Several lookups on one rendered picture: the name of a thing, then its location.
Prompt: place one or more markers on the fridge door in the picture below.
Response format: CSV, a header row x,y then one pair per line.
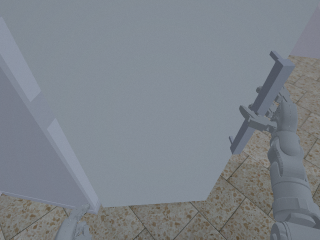
x,y
147,92

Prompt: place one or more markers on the right robot upper arm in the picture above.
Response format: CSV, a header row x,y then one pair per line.
x,y
284,230

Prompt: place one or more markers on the robot left hand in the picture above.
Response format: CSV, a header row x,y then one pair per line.
x,y
70,228

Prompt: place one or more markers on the robot right forearm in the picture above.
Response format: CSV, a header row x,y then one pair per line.
x,y
293,201

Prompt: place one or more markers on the robot right hand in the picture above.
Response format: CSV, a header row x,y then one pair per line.
x,y
285,116

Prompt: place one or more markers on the handle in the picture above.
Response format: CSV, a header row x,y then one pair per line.
x,y
269,91

